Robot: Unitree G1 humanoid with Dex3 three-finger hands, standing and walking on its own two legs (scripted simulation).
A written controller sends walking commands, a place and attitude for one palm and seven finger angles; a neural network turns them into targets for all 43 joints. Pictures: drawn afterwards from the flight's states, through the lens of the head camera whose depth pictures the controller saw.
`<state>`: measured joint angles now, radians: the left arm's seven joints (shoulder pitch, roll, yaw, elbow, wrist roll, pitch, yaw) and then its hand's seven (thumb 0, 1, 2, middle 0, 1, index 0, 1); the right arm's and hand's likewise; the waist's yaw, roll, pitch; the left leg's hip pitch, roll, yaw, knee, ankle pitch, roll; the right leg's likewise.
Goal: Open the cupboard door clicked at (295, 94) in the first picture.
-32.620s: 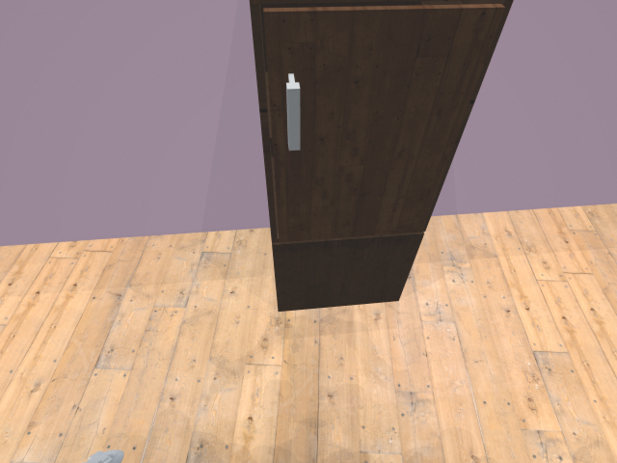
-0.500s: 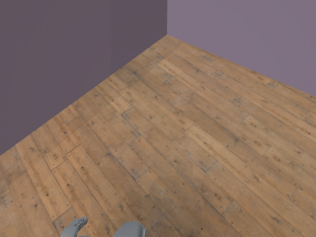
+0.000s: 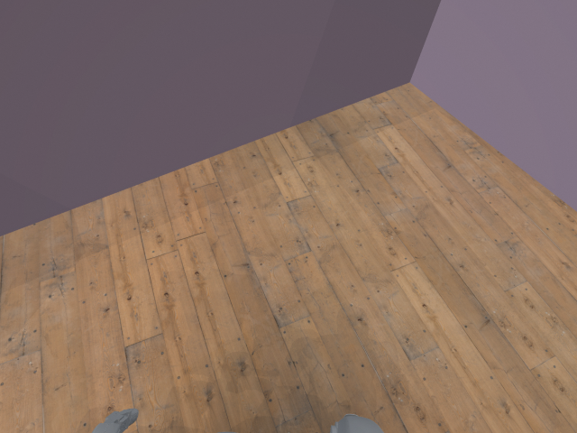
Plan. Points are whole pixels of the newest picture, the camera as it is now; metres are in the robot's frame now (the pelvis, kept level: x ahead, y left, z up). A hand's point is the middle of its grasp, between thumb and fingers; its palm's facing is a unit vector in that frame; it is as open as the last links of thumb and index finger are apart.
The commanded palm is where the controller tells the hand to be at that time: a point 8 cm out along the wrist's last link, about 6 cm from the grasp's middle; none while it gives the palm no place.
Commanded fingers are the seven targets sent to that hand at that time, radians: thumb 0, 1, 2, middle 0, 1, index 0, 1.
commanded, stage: turn to face it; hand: left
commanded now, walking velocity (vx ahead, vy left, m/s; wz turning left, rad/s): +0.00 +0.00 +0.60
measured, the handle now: out of the picture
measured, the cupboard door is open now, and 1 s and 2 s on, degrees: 37 37 37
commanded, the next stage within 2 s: take the last steps up to it in 1.82 s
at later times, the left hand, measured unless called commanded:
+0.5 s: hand out of the picture +0.00 +0.19 -0.19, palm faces +0.36 -0.91 -0.22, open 7.4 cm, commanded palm none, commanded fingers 0.00 0.90 0.90 -0.20 -0.30 -0.20 -0.30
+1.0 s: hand out of the picture +0.02 +0.17 -0.15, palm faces +0.59 -0.76 -0.28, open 7.4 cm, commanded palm none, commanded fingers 0.00 0.90 0.90 -0.20 -0.30 -0.20 -0.30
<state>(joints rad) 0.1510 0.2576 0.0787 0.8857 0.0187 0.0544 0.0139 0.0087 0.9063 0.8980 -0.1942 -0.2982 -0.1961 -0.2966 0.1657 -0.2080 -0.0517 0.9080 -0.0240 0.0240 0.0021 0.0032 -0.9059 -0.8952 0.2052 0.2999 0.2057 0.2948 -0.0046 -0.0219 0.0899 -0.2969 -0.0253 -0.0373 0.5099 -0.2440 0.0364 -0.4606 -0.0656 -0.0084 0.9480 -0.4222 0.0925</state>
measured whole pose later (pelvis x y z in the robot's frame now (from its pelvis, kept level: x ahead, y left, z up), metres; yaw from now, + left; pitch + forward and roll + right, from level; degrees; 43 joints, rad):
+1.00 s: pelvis +0.06 -0.04 +0.00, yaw +37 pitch +0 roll +2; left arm 0.19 0.18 0.04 0.86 0.03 0.01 0.03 0.00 0.90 0.90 -0.20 -0.30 -0.20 -0.30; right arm 0.16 -0.25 -0.10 0.94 -0.02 0.08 0.02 0.01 -0.91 -0.90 0.20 0.30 0.20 0.29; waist -0.02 0.02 0.10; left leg -0.50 -0.03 -0.02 1.15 -0.44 -0.05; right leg -0.23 -0.08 -0.11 0.53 -0.30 -0.01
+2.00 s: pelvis +0.09 -0.01 +0.00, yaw +67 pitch +0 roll +1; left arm 0.29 0.19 0.05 0.98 0.03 0.00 0.02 0.01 0.91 0.90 -0.20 -0.30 -0.20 -0.30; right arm 0.12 -0.21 -0.06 0.99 -0.01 0.05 0.01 0.01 -0.91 -0.90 0.20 0.30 0.20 0.29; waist 0.03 -0.04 0.09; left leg -0.29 -0.01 0.05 0.65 -0.39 -0.04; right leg -0.19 -0.11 -0.15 0.52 -0.32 0.02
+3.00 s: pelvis +0.06 +0.27 -0.01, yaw +77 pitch +0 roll +0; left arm 0.39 0.19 0.07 1.14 0.03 0.01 0.00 0.01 0.91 0.90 -0.20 -0.30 -0.20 -0.30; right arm 0.12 -0.19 -0.05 0.96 -0.03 -0.06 0.01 0.00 -0.91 -0.90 0.20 0.30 0.20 0.29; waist 0.06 -0.04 0.07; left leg -0.39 0.03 0.14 0.61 -0.23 0.05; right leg -0.31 -0.15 -0.06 1.05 -0.49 0.01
